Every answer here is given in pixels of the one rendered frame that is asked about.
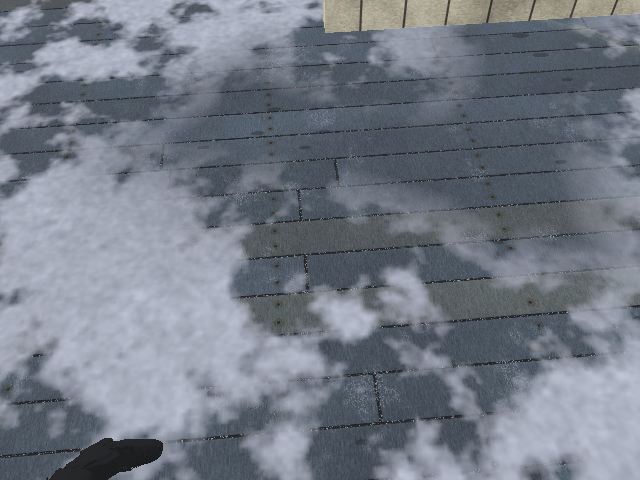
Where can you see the left robot hand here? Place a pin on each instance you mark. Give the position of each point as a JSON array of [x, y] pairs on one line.
[[106, 458]]

